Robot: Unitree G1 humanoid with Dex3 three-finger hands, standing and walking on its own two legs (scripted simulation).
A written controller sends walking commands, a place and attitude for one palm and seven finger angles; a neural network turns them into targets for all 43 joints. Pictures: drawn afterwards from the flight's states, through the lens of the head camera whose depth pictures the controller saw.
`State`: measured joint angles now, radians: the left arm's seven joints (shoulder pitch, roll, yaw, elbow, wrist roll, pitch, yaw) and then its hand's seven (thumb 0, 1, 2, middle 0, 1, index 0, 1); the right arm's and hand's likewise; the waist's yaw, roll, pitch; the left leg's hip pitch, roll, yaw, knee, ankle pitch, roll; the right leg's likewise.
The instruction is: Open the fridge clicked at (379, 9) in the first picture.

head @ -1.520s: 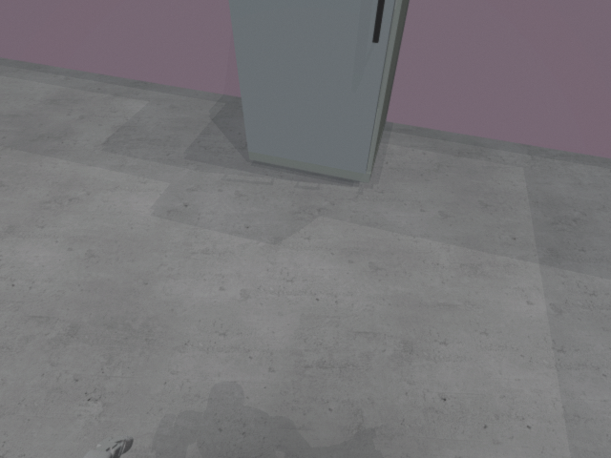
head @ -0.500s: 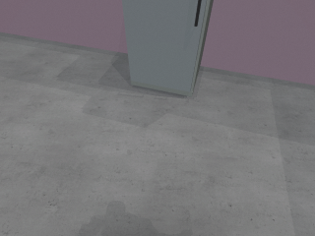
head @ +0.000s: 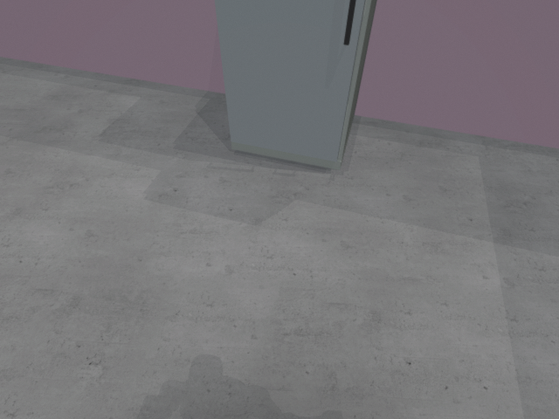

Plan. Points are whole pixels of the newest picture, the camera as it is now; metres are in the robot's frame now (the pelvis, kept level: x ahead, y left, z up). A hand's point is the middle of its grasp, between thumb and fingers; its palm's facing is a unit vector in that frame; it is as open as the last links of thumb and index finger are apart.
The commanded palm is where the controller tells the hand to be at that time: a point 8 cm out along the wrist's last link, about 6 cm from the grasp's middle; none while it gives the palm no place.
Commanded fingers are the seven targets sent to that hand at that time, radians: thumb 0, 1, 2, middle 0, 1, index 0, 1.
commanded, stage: look at it before walking up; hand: right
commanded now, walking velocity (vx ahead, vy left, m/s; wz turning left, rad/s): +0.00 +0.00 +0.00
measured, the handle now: out of the picture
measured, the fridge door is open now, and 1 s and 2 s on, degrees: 0 0 0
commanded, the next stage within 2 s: walk to a spot facing it in 0.02 s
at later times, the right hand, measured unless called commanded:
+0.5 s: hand out of the picture +0.05 -0.19 -0.20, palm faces -0.08 +0.98 -0.16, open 7.4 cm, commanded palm none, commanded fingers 0.00 -0.90 -0.90 0.20 0.30 0.20 0.30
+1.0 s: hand (363, 369) +0.26 -0.14 -0.20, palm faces -0.06 +0.99 -0.10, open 7.4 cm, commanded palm none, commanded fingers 0.00 -0.90 -0.90 0.20 0.30 0.20 0.30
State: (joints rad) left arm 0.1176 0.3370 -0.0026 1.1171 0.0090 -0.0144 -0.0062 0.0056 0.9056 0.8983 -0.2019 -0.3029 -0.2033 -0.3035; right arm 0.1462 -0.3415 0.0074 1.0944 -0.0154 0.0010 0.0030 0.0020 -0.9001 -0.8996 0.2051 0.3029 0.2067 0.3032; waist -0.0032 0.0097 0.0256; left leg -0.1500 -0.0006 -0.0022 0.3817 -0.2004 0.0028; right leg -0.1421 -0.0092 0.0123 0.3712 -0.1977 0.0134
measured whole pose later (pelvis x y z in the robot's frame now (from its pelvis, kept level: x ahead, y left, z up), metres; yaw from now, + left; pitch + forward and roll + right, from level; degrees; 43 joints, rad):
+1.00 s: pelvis +0.28 +0.02 -0.02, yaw +7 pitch +0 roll +3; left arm 0.17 0.16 0.06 1.01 0.02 -0.06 -0.03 0.00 0.91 0.90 -0.19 -0.30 -0.20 -0.30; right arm 0.36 -0.15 -0.04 1.11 -0.03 -0.05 0.00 0.00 -0.90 -0.90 0.20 0.30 0.21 0.30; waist -0.01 0.02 0.01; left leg -0.05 0.01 0.10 0.44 -0.38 -0.03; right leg -0.47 -0.12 -0.12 0.68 -0.23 0.02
